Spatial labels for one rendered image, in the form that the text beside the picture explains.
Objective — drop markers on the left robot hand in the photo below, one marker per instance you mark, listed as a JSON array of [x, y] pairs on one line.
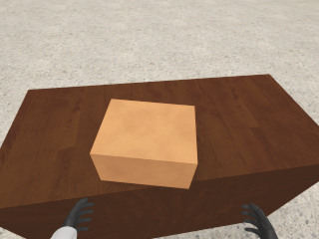
[[72, 220]]

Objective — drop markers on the pedestal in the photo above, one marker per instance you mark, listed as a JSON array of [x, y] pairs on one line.
[[254, 144]]

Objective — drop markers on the right robot hand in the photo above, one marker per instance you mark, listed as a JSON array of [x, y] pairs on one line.
[[264, 228]]

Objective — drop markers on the robot left forearm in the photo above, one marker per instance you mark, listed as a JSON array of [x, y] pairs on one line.
[[66, 232]]

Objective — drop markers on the carton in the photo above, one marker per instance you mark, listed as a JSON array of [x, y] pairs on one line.
[[146, 143]]

